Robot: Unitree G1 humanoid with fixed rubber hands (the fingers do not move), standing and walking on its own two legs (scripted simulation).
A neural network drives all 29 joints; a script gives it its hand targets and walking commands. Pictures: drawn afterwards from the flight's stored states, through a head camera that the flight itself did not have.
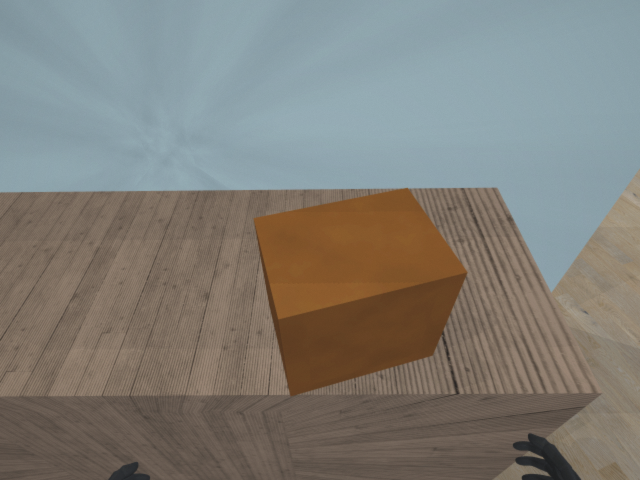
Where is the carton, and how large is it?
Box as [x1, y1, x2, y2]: [254, 188, 467, 395]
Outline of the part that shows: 407,188 254,218 269,305 290,395 432,355 467,272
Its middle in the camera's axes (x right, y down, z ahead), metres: +0.05 +0.08 +0.57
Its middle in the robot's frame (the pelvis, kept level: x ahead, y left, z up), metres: +0.38 -0.02 +0.01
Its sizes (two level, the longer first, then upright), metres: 0.230 0.167 0.209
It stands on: a pedestal, 0.66 m high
